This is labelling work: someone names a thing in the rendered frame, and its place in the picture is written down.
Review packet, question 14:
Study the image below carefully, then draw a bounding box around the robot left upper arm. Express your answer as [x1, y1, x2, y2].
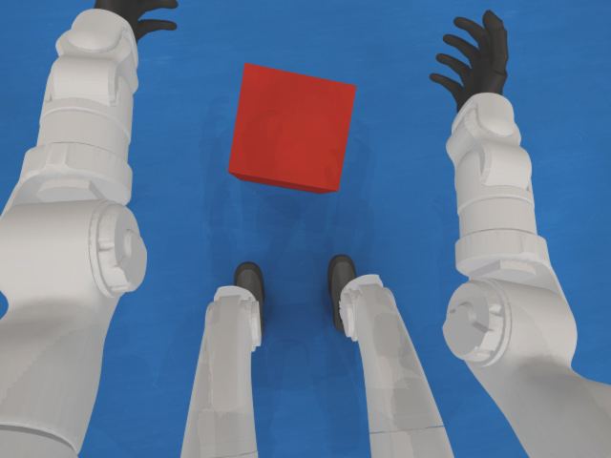
[0, 198, 147, 458]

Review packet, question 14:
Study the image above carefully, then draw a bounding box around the right robot hand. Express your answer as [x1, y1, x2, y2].
[430, 10, 509, 113]

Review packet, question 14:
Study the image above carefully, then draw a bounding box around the left robot foot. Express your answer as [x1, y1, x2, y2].
[234, 261, 264, 336]

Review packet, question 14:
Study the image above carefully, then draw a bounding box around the carton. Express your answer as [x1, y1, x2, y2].
[228, 63, 356, 194]

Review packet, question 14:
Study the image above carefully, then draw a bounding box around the right robot forearm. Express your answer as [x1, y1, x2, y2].
[446, 93, 578, 338]

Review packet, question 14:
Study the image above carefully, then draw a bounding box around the robot foot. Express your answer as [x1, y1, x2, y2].
[234, 261, 264, 336]
[327, 255, 356, 334]

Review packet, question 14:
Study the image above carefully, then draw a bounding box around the right robot foot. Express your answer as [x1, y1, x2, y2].
[327, 255, 356, 334]

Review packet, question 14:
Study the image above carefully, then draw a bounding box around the robot right upper arm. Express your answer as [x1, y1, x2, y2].
[442, 277, 611, 458]

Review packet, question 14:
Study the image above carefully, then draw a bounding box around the left robot forearm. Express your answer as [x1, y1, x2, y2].
[0, 9, 138, 296]

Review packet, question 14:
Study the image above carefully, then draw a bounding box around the left robot hand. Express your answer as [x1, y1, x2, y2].
[94, 0, 178, 42]

